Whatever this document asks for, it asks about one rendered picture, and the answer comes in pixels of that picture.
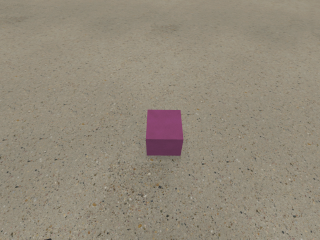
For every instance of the carton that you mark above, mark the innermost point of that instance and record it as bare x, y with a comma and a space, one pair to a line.
164, 133

